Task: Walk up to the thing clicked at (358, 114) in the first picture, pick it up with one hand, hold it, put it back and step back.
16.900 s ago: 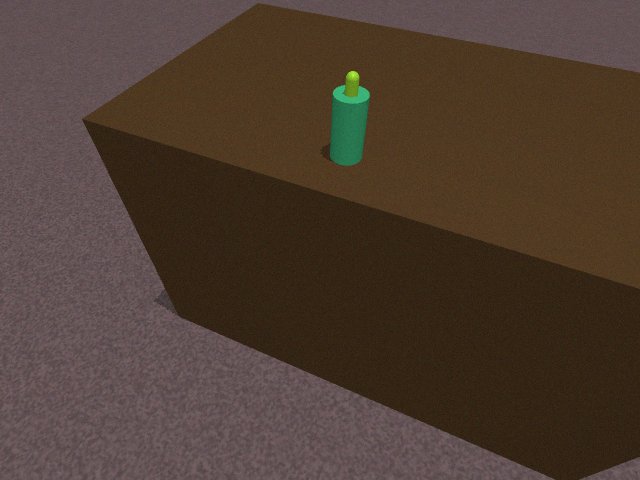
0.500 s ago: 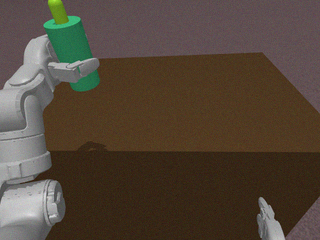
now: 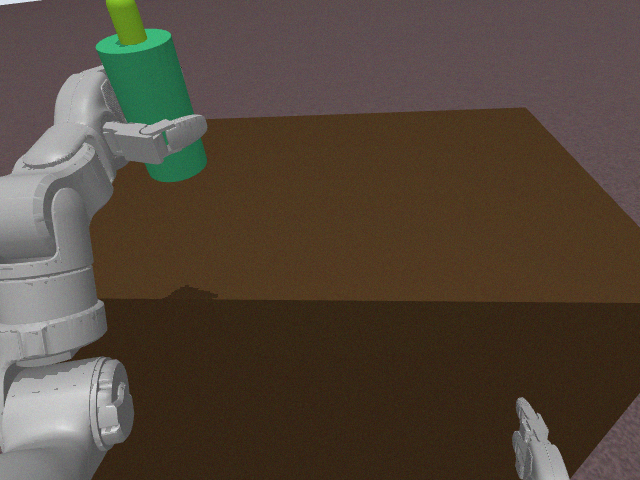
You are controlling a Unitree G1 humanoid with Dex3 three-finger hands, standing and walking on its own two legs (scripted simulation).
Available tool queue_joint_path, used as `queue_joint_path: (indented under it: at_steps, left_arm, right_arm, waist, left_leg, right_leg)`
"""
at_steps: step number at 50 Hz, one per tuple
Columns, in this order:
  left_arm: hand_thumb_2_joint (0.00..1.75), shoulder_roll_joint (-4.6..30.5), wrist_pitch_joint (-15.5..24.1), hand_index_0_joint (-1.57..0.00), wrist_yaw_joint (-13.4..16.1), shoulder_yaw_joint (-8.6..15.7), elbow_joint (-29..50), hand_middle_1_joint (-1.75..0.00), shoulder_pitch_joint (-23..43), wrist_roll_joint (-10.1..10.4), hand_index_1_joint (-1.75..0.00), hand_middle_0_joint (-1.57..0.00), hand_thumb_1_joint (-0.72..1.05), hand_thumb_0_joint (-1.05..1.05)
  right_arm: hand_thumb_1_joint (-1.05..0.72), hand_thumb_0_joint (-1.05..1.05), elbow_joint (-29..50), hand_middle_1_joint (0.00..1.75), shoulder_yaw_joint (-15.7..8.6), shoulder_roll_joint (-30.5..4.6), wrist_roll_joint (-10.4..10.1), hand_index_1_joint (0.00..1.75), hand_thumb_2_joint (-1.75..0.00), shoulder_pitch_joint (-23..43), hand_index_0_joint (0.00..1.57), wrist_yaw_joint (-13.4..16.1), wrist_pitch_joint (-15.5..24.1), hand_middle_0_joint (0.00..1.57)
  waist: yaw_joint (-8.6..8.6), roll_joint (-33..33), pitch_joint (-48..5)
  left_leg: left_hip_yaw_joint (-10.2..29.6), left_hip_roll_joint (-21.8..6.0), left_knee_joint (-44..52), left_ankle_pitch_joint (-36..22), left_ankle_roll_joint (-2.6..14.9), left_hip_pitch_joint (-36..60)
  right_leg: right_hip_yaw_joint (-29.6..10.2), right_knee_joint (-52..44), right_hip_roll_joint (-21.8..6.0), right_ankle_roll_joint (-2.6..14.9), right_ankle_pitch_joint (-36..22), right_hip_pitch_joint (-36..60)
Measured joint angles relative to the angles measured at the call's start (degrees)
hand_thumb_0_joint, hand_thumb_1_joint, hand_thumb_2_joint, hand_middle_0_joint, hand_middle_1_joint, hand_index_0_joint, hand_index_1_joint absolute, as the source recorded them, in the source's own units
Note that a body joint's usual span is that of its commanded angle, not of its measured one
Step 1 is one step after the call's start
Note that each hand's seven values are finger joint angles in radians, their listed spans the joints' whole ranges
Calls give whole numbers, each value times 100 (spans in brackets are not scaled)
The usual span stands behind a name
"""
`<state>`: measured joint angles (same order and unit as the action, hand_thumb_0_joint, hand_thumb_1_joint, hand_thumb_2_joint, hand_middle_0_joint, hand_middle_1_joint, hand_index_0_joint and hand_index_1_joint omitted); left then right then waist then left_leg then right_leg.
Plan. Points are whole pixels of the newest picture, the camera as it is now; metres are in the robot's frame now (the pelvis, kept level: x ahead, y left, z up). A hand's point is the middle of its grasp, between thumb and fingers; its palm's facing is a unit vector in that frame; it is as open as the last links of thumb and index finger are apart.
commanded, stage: hold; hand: left
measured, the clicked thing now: (151, 91) +0.33 +0.16 +0.37
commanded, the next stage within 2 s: crouch in 1.62 s
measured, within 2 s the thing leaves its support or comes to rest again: neither
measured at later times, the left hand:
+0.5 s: hand (156, 130) +0.33 +0.17 +0.33, palm faces +0.16 -0.99 -0.01, open 9.2 cm
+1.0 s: hand (155, 130) +0.33 +0.17 +0.33, palm faces +0.17 -0.99 -0.01, open 9.2 cm
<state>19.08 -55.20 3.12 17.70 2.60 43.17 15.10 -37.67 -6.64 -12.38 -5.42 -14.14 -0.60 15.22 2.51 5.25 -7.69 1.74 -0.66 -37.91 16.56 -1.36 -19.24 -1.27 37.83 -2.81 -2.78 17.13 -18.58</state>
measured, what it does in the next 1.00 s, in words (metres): stands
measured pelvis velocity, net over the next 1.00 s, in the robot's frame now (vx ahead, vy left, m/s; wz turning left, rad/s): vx -0.01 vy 0.00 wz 0.00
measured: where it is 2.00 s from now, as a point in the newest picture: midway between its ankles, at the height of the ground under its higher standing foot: outside the picture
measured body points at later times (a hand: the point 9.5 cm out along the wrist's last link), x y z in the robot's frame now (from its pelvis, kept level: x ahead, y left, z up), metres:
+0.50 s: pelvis -0.01 +0.00 +0.00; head -0.07 -0.04 +0.44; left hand +0.32 +0.22 +0.34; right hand +0.18 -0.25 -0.06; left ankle +0.04 +0.13 -0.72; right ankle +0.04 -0.15 -0.72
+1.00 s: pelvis -0.01 +0.00 +0.00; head -0.08 -0.04 +0.44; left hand +0.32 +0.22 +0.34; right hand +0.17 -0.25 -0.06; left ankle +0.04 +0.13 -0.72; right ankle +0.04 -0.15 -0.72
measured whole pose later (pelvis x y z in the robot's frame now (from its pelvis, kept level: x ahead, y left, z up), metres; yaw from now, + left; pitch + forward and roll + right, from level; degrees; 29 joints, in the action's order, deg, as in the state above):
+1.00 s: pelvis -0.01 +0.00 +0.00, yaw +0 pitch -3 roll +0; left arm 19.6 -53.2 2.3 17.9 1.1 40.9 14.2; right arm -36.2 -6.3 -12.7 -5.4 -15.6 0.1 16.0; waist 2.4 5.1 -7.6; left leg 1.8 -0.9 -37.8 15.9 -1.7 -19.1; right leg -1.2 38.1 -2.5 -2.4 16.7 -18.7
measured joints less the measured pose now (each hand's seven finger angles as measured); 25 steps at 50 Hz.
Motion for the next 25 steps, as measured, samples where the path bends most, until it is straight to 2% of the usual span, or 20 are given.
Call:
queue_joint_path:
  at_steps: [10,17,25]
  left_arm:
    - [111,14,64,-82,116,81,-67,-116,-8,-31,-118,-79,-39,-2]
    - [111,87,119,-82,42,63,-265,-117,67,-72,-118,-79,-39,-2]
    - [111,19,122,-81,-63,21,42,-117,-270,-36,-118,-79,-39,-2]
  right_arm:
    - [54,-2,-10,5,-4,-26,9,6,-5,-53,5,38,12,5]
    - [54,-2,-39,5,11,-60,15,6,-5,-24,5,78,31,5]
    - [54,-2,94,5,28,-29,-1,6,-5,-83,5,61,55,5]
  waist:
    - [-32,1,-8]
    - [-22,-22,-15]
    - [-9,-8,-13]
  left_leg:
    - [3,-7,-13,-14,-12,-9]
    - [13,-3,-4,-41,-16,-16]
    - [18,-16,3,-50,-25,-13]
  right_leg:
    - [1,40,8,13,0,-23]
    - [9,46,5,18,-15,-32]
    - [14,25,18,25,-34,-23]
